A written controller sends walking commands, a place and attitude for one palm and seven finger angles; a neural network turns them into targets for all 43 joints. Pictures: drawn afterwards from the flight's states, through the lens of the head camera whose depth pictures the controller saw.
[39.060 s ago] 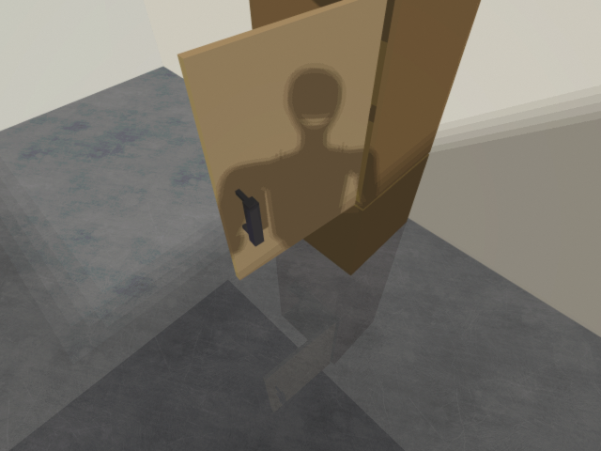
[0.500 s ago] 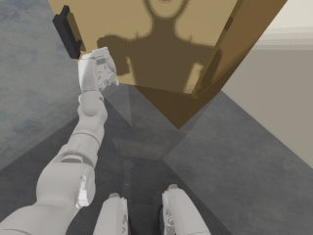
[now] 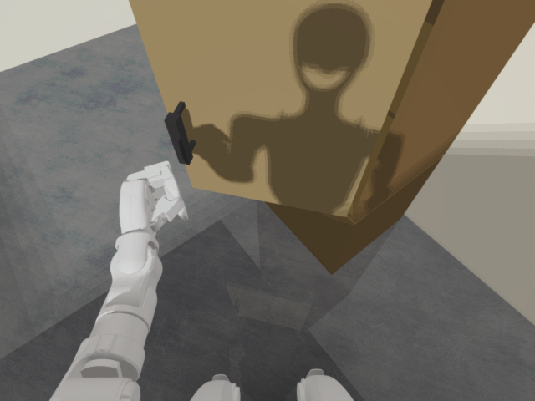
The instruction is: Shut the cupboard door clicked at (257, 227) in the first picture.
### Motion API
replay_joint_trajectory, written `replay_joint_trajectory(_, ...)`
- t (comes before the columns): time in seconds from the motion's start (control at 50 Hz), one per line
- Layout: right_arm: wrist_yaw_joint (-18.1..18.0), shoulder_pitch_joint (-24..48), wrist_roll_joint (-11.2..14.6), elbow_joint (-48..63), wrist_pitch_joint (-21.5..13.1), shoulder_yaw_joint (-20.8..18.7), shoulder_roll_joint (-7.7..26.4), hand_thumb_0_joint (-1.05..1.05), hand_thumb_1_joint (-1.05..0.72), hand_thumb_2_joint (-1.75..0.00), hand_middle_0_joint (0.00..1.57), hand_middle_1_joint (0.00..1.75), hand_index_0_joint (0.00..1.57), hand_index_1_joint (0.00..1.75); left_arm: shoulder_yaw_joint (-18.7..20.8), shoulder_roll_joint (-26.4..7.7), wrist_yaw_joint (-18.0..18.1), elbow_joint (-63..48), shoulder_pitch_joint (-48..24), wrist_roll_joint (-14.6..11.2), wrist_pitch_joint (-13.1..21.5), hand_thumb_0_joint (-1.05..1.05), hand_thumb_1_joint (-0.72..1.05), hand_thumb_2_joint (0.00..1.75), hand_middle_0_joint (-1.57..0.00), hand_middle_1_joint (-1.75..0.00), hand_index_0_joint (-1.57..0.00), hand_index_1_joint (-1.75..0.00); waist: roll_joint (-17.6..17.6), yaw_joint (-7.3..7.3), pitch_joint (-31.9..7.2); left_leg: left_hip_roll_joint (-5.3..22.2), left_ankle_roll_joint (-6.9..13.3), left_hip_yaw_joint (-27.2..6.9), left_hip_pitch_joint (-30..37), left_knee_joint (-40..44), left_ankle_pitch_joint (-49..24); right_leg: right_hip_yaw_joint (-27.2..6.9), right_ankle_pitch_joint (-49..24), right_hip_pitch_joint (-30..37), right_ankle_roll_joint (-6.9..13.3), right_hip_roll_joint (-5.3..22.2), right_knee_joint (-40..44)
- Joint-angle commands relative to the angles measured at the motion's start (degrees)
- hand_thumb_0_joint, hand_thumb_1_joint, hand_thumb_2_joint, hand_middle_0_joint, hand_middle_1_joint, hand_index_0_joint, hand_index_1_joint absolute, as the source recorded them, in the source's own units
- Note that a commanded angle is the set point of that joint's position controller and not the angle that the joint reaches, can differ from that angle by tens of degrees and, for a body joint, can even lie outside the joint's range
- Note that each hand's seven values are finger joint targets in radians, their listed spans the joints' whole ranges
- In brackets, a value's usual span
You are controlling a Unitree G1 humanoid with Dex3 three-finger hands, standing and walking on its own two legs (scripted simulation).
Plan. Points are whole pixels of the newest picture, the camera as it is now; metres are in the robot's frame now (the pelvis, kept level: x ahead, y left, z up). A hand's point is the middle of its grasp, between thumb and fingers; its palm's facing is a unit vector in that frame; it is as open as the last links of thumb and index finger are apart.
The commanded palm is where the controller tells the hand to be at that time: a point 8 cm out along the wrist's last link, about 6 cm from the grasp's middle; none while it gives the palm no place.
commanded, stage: draw the hand back to the body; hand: left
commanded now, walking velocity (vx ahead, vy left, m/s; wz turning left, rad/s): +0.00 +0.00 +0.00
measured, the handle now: (183, 133) +0.63 +0.18 -0.03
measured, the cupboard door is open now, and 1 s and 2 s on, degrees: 39 39 39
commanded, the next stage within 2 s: step back with the hand held close in 1.24 s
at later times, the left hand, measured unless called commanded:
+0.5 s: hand (61, 239) +0.29 +0.22 +0.16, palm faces +0.25 -0.93 -0.27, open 3.6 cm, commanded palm +0.24 +0.26 +0.17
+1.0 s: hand out of the picture +0.20 +0.30 +0.24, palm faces +0.52 -0.75 -0.42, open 7.0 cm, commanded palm +0.16 +0.32 +0.25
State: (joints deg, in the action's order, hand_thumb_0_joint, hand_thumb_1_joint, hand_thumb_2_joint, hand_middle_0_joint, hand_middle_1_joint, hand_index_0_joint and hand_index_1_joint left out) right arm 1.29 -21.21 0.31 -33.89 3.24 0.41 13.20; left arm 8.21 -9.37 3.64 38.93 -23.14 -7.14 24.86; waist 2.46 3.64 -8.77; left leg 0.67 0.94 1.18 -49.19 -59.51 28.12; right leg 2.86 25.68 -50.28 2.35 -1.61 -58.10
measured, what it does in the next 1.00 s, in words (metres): rises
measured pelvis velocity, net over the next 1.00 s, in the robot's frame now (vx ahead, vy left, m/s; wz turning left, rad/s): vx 0.02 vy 0.02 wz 0.02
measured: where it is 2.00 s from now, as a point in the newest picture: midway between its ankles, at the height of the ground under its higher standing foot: outside the picture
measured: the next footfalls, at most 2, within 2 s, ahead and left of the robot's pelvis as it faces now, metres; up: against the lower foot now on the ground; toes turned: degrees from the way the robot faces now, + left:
none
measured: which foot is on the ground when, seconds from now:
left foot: down 0.00-1.00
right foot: down 0.00-1.00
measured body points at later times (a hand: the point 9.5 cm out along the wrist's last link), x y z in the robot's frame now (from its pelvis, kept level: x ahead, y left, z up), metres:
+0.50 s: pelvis +0.02 +0.01 +0.06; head +0.01 -0.01 +0.51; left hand +0.27 +0.27 +0.17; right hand +0.21 -0.20 -0.02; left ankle +0.00 +0.11 -0.67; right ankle +0.02 -0.09 -0.67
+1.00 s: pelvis +0.02 +0.02 +0.07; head +0.00 -0.01 +0.52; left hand +0.17 +0.34 +0.26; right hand +0.22 -0.19 -0.02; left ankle +0.00 +0.11 -0.67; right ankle +0.02 -0.09 -0.67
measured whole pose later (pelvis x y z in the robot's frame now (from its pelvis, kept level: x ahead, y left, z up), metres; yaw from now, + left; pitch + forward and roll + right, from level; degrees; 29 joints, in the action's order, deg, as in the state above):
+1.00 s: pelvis +0.02 +0.02 +0.07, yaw +1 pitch -3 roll -1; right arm -4.1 -12.0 1.0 -35.5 -5.1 1.5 13.5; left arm 21.3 -20.2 6.7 -20.2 26.3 -4.3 5.1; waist 4.9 -4.4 -0.2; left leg -1.6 2.2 0.7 -6.2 -25.4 15.8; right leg 2.5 13.8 -6.6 0.5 -0.3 -23.8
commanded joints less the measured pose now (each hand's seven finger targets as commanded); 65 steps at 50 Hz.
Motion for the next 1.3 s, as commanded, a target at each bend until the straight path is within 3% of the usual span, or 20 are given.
replay_joint_trajectory(0.0,-1.65,0.45,0.51,5.83,-3.76,-3.32,7.98,0.0,-0.9,-0.9,0.2,0.3,0.2,0.3,-3.28,-4.66,-2.75,-16.11,-17.02,0.0,4.53,0.0,0.9,0.9,-1.3,-1.5,-1.3,-1.5,-3.46,2.18,-13.12,-1.31,0.96,-0.98,10.42,9.99,-10.03,-2.94,-14.85,17.47,-1.71,0.42,12.27)
replay_joint_trajectory(0.02,-1.79,0.9,0.7,6.45,-4.11,-3.32,8.06,0.0,-0.9,-0.9,0.2,0.3,0.2,0.3,-3.24,-5.69,-3.29,-18.17,-15.19,0.32,4.67,0.0,0.9,0.9,-1.3,-1.5,-1.3,-1.5,0.86,1.38,-12.96,-1.5,0.95,-0.76,12.81,10.67,-10.99,-2.99,-15.12,17.55,-1.27,0.45,12.68)
replay_joint_trajectory(0.04,-1.67,1.67,0.8,6.37,-4.27,-3.04,7.75,0.0,-0.9,-0.9,0.2,0.3,0.2,0.3,-3.64,-5.31,-3.96,-17.43,-11.38,0.44,4.2,0.0,0.9,0.9,-1.3,-1.5,-1.3,-1.5,1.4,0.57,-12.56,-1.38,0.64,-1.03,14.31,11.87,-11.02,-2.46,-14.53,17.74,-1.1,0.53,13.0)
replay_joint_trajectory(0.14,-1.97,5.93,2.1,10.57,-4.73,-2.36,7.7,0.0,-0.9,-0.9,0.2,0.3,0.2,0.3,0.0,-8.58,-6.58,-23.98,2.62,-3.11,-1.0,0.0,0.9,0.9,-1.16,-1.35,-1.16,-1.35,-0.39,-3.48,-11.73,-1.38,0.37,-0.74,17.36,16.83,-13.12,-2.2,-15.78,25.33,-0.91,0.75,16.03)
replay_joint_trajectory(0.16,-3.17,8.48,2.38,12.1,-2.14,-3.02,6.38,0.0,-0.9,-0.9,0.2,0.3,0.2,0.3,-2.93,-13.16,-3.62,-29.39,1.18,2.37,-3.73,0.0,0.9,0.9,-1.13,-1.32,-1.13,-1.32,-2.88,-2.89,-14.14,-1.34,0.41,0.03,20.42,19.89,-13.26,-5.67,-14.5,30.28,-1.05,2.13,19.24)
replay_joint_trajectory(0.2,-4.82,10.21,2.47,13.79,-1.13,-2.66,5.76,0.0,-0.9,-0.9,0.2,0.3,0.2,0.3,-1.15,-13.36,-0.86,-35.68,3.86,2.26,-7.24,0.0,0.9,0.9,-1.08,-1.26,-1.08,-1.26,-4.86,-2.75,-10.85,-1.14,0.76,0.01,21.4,21.59,-13.21,-5.58,-14.25,32.48,-1.57,2.61,21.94)
replay_joint_trajectory(0.24,-6.02,11.99,2.57,13.59,-0.92,-1.94,5.53,0.0,-0.9,-0.9,0.2,0.3,0.2,0.3,0.47,-15.72,0.83,-39.91,6.02,2.95,-9.55,0.0,0.9,0.9,-1.02,-1.2,-1.02,-1.2,-1.15,-3.39,-9.16,-0.67,0.85,-0.22,24.77,23.75,-15.06,-5.17,-16.17,33.82,-1.2,2.44,23.4)
replay_joint_trajectory(0.28,-6.68,13.27,2.5,13.46,-1.34,-1.35,5.32,0.0,-0.9,-0.9,0.2,0.3,0.2,0.3,-0.39,-15.25,1.86,-42.99,5.92,3.26,-11.5,0.0,0.9,0.9,-0.97,-1.14,-0.97,-1.14,-0.69,-2.91,-5.81,-0.44,0.88,-0.53,27.67,25.91,-15.2,-4.42,-15.78,33.71,-1.18,2.26,25.55)
replay_joint_trajectory(0.4,-7.18,14.35,2.04,12.23,-4.26,-0.25,4.99,0.0,-0.9,-0.9,0.2,0.3,0.2,0.3,-2.15,-12.07,2.56,-49.43,17.56,3.45,-15.74,0.0,0.9,0.9,-0.81,-0.96,-0.81,-0.96,2.19,-3.68,-1.44,0.37,0.31,-1.7,36.46,31.55,-21.7,-2.01,-20.12,37.75,-0.67,1.64,29.61)
replay_joint_trajectory(0.46,-6.82,14.74,1.79,11.62,-5.38,0.07,5.11,0.0,-0.9,-0.9,0.2,0.3,0.2,0.3,-0.49,-12.79,2.41,-52.24,23.84,3.12,-17.14,0.0,0.9,0.9,-0.72,-0.87,-0.72,-0.87,0.12,-4.4,1.19,0.72,0.1,-1.93,38.11,34.1,-23.89,-1.49,-21.53,40.16,-0.9,1.71,31.82)
replay_joint_trajectory(0.5,-6.7,15.28,1.49,11.34,-5.82,0.08,5.18,0.0,-0.9,-0.9,0.2,0.3,0.2,0.3,2.39,-14.54,2.42,-54.77,27.18,3.07,-17.71,0.0,0.9,0.9,-0.67,-0.81,-0.67,-0.81,-2.6,-4.9,1.58,0.79,0.26,-1.53,38.83,35.06,-25.39,-1.28,-23.3,41.95,-1.12,1.77,32.92)
replay_joint_trajectory(0.58,-6.45,16.35,1.1,10.72,-6.55,0.22,4.88,0.0,-0.9,-0.9,0.2,0.3,0.2,0.3,8.62,-18.78,2.45,-60.57,31.06,2.91,-17.97,0.0,0.9,0.9,-0.56,-0.69,-0.56,-0.69,-2.37,-6.13,1.06,0.59,0.15,-1.12,39.77,36.6,-27.89,-1.49,-25.46,45.34,-1.21,2.17,34.5)
replay_joint_trajectory(0.68,-5.98,16.72,0.78,9.73,-8.98,0.29,4.31,0.0,-0.9,-0.9,0.2,0.3,0.2,0.3,12.59,-20.79,3.24,-69.82,34.93,3.31,-17.26,0.0,0.9,0.9,-0.42,-0.54,-0.42,-0.54,5.54,-6.68,0.9,0.63,-0.61,-1.4,41.82,37.46,-30.9,-1.31,-25.24,46.57,-1.1,2.15,35.63)
replay_joint_trajectory(0.84,-5.42,16.39,0.65,8.27,-11.32,-0.9,5.06,0.0,-0.9,-0.9,0.2,0.3,0.2,0.3,20.24,-23.66,3.89,-73.95,45.26,2.83,-16.72,0.0,0.9,0.9,-0.2,-0.3,-0.2,-0.3,2.16,-7.49,3.89,0.86,-0.88,-1.47,41.01,38.43,-29.54,-1.02,-23.6,46.53,-1.37,1.85,36.63)
replay_joint_trajectory(0.92,-5.58,15.85,0.86,6.92,-11.1,-1.38,5.95,0.0,-0.9,-0.9,0.2,0.3,0.2,0.3,15.31,-17.93,3.13,-66.39,44.72,2.81,-17.35,0.0,0.9,0.9,-0.2,-0.3,-0.2,-0.3,-1.46,-5.9,12.05,1.01,-0.4,-1.43,39.15,39.74,-22.03,-0.98,-17.16,41.6,-1.67,1.89,38.71)
replay_joint_trajectory(1.08,-6.23,16.76,0.34,7.47,-12.78,-1.37,5.47,0.0,-0.9,-0.9,0.2,0.3,0.2,0.3,18.0,-22.23,4.14,-74.52,41.9,3.59,-15.61,0.0,0.9,0.9,-0.2,-0.3,-0.2,-0.3,2.28,-7.48,0.87,-0.02,0.27,-1.01,42.51,38.79,-24.93,-1.55,-20.21,47.0,-1.51,2.23,36.92)
replay_joint_trajectory(1.12,-6.31,16.77,0.15,6.85,-13.32,-1.11,5.63,0.0,-0.9,-0.9,0.2,0.3,0.2,0.3,19.69,-24.15,4.54,-74.31,42.87,3.67,-15.6,0.0,0.9,0.9,-0.2,-0.3,-0.2,-0.3,3.76,-7.71,2.71,-0.08,-0.05,-1.11,41.31,38.81,-24.82,-1.66,-20.36,47.04,-1.35,2.21,37.36)
replay_joint_trajectory(1.2,-6.12,16.79,0.27,6.54,-13.79,-0.86,5.07,0.0,-0.9,-0.9,0.2,0.3,0.2,0.3,19.23,-22.85,4.51,-73.49,43.29,3.87,-15.51,0.0,0.9,0.9,-0.2,-0.3,-0.2,-0.3,5.02,-7.47,6.64,0.09,-0.62,-1.07,40.11,39.18,-25.48,-1.43,-20.45,45.6,-1.18,1.84,37.42)
replay_joint_trajectory(1.26,-6.08,16.31,0.41,6.45,-13.2,-1.19,5.23,0.0,-0.9,-0.9,0.2,0.3,0.2,0.3,19.14,-21.59,3.91,-69.65,45.52,3.24,-15.99,0.0,0.9,0.9,-0.2,-0.3,-0.2,-0.3,0.22,-7.28,8.59,0.42,-0.37,-0.66,39.45,39.27,-25.66,-1.38,-20.83,44.9,-1.5,1.8,37.77)
replay_joint_trajectory(1.28,-5.99,16.44,0.54,6.46,-12.92,-1.3,5.3,0.0,-0.9,-0.9,0.2,0.3,0.2,0.3,18.81,-21.04,3.61,-68.77,45.65,3.13,-16.14,0.0,0.9,0.9,-0.2,-0.3,-0.2,-0.3,0.61,-7.23,9.13,0.48,-0.31,-0.4,39.39,39.37,-24.73,-1.65,-19.87,44.32,-1.61,1.79,38.13)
